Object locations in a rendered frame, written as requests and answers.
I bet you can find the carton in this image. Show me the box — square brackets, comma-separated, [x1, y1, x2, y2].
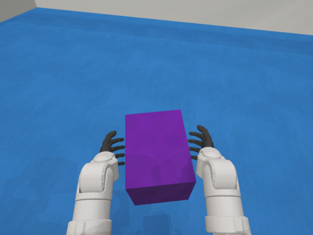
[125, 110, 196, 206]

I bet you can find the left robot forearm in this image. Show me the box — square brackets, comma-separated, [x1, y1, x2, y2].
[66, 151, 119, 235]

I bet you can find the right robot forearm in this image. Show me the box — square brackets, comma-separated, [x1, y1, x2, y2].
[196, 147, 251, 235]

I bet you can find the robot right hand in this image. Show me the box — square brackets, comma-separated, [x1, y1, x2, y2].
[188, 125, 214, 160]

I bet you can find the robot left hand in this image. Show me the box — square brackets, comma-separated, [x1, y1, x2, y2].
[100, 131, 125, 166]

